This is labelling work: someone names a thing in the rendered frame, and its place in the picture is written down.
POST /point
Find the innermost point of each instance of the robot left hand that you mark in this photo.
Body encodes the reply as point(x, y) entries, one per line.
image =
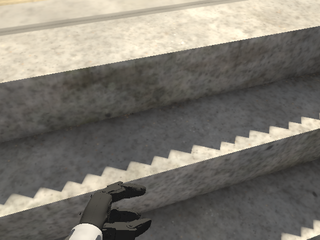
point(113, 222)

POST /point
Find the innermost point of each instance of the robot left forearm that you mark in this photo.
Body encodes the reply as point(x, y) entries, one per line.
point(85, 231)

